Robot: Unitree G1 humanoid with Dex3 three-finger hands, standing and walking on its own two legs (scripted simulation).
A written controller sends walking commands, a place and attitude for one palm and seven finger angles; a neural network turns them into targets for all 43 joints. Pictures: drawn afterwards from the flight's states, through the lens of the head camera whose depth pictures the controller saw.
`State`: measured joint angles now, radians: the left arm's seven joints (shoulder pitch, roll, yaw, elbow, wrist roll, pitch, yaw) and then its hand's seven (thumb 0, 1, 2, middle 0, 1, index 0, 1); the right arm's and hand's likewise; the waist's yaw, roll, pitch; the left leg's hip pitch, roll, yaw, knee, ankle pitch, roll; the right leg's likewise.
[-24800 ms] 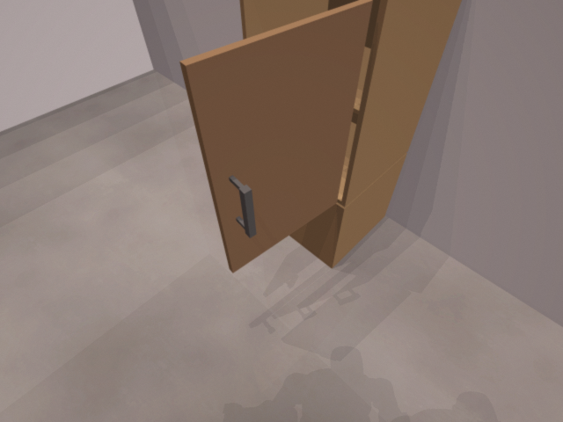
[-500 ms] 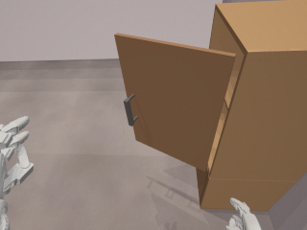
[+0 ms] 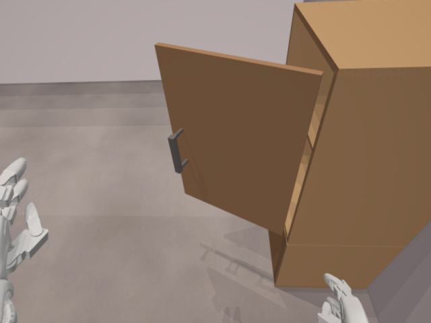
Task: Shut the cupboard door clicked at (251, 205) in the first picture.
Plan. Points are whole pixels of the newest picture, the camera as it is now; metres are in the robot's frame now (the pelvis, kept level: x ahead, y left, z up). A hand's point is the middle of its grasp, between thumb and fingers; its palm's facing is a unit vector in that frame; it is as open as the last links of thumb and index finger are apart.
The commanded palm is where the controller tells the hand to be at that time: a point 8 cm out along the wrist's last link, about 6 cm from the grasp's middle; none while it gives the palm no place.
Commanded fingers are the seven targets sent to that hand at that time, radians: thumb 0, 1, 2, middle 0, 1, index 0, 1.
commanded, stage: step back with the hand held close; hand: left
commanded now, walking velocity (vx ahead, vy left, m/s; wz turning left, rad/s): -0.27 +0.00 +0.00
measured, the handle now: (179, 151) +0.63 +0.20 -0.08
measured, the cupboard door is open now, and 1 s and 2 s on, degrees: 63 63 63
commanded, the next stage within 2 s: stop stepping back and stand still in 1.40 s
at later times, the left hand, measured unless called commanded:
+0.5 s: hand (8, 253) +0.16 +0.30 +0.15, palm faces +0.42 -0.75 -0.51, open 7.4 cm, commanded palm +0.10 +0.33 +0.17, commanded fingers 0.00 0.90 0.90 -0.20 -0.30 -0.20 -0.30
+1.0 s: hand out of the picture +0.10 +0.28 +0.16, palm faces +0.47 -0.74 -0.48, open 7.4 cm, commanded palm +0.04 +0.32 +0.17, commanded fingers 0.00 0.90 0.90 -0.20 -0.30 -0.20 -0.30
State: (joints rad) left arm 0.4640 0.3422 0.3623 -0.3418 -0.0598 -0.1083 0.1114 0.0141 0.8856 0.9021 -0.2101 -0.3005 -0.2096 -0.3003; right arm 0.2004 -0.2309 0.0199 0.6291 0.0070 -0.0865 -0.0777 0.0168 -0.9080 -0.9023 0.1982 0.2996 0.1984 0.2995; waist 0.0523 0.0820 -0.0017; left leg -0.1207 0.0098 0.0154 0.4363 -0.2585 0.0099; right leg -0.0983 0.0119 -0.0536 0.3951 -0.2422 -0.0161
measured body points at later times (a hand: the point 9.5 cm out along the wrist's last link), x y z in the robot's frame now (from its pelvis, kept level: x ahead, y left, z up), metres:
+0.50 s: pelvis -0.04 +0.03 -0.01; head -0.03 +0.03 +0.44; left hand +0.13 +0.34 +0.18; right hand +0.14 -0.20 -0.09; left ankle -0.01 +0.11 -0.74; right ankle -0.01 -0.11 -0.74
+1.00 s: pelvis -0.09 +0.01 -0.02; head -0.09 +0.02 +0.43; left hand +0.07 +0.32 +0.19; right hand +0.07 -0.23 -0.10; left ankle -0.02 +0.11 -0.74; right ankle -0.01 -0.11 -0.74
